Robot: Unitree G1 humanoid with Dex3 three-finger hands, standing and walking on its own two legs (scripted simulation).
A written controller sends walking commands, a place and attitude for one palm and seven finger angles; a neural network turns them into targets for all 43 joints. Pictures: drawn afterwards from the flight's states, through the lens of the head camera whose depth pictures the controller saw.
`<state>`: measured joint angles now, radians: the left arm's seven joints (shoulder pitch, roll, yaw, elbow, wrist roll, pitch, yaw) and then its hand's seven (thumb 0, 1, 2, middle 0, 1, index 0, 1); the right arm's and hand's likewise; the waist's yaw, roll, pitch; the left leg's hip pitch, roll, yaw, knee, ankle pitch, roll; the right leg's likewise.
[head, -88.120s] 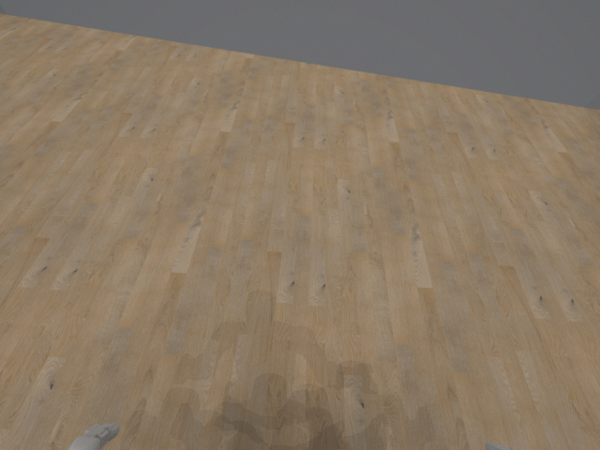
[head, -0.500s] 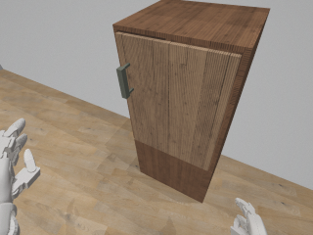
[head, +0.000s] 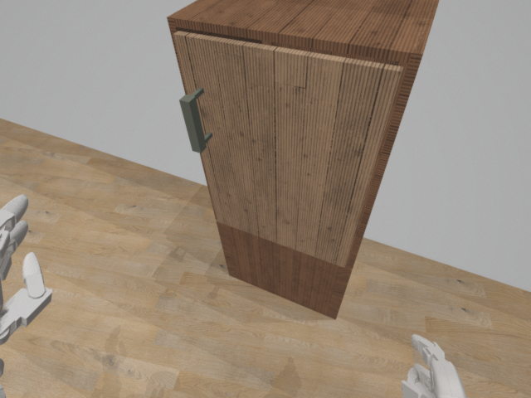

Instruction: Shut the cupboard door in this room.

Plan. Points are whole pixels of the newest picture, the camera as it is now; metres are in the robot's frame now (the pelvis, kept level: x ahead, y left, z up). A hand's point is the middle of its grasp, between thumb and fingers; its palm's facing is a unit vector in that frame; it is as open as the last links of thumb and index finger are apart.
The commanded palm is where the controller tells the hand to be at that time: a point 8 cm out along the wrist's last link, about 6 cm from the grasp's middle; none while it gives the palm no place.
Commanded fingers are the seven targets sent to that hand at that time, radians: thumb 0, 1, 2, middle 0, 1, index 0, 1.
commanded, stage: step back with the hand held close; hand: left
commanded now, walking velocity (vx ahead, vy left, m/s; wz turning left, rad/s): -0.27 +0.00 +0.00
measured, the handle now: (199, 120) +0.65 +0.20 +0.07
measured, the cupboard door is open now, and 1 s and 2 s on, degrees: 0 0 0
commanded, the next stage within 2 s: stop stepping back and stand still in 0.80 s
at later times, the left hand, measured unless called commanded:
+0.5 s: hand out of the picture +0.08 +0.27 +0.16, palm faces +0.53 -0.72 -0.44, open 7.5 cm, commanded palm +0.02 +0.30 +0.18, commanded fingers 0.00 0.90 0.90 -0.20 -0.30 -0.20 -0.30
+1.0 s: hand out of the picture -0.05 +0.26 +0.17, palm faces +0.53 -0.75 -0.39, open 7.5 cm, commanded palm -0.10 +0.29 +0.18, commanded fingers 0.00 0.90 0.90 -0.20 -0.30 -0.20 -0.30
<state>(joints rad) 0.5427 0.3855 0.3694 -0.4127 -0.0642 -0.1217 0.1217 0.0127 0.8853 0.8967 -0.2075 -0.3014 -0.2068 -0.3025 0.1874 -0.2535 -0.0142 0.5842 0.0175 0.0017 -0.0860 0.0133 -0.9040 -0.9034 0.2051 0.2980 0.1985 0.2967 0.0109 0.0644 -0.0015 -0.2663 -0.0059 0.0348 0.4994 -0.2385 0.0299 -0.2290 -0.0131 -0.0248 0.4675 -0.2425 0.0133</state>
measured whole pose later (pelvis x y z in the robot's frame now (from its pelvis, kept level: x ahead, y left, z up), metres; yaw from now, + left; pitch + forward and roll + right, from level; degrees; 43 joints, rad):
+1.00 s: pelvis -0.22 -0.01 -0.01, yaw +2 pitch +1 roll +0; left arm 0.51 0.40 0.40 -0.53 -0.03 -0.24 0.17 0.01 0.88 0.90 -0.21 -0.30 -0.21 -0.30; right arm 0.18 -0.16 0.02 0.67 0.01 -0.10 -0.05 0.01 -0.90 -0.90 0.21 0.30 0.20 0.30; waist 0.08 -0.06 -0.03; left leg -0.53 0.03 0.08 0.78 -0.30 -0.03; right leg -0.23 0.01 0.06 0.61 -0.40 0.00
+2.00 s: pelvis -0.30 +0.05 -0.01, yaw -1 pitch +1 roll +0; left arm 0.55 0.40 0.41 -0.47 -0.04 -0.20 0.17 0.01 0.88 0.90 -0.21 -0.30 -0.21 -0.30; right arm 0.21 -0.16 0.03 0.63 0.01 -0.09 -0.05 0.01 -0.90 -0.90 0.21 0.30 0.20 0.30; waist 0.00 -0.01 -0.02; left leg -0.29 0.06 0.11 0.56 -0.29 0.00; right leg -0.22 0.00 -0.04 0.53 -0.32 -0.01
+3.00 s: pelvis -0.34 +0.06 +0.00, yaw +0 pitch +1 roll -1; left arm 0.48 0.39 0.33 -0.29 -0.01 -0.17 0.13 0.01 0.89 0.90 -0.20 -0.30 -0.20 -0.30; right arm 0.22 -0.23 0.01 0.67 0.01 -0.12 -0.03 0.01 -0.90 -0.90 0.21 0.30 0.20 0.30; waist 0.00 0.03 -0.02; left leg -0.33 0.05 0.10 0.51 -0.19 0.03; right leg -0.24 -0.01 -0.05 0.46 -0.22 0.01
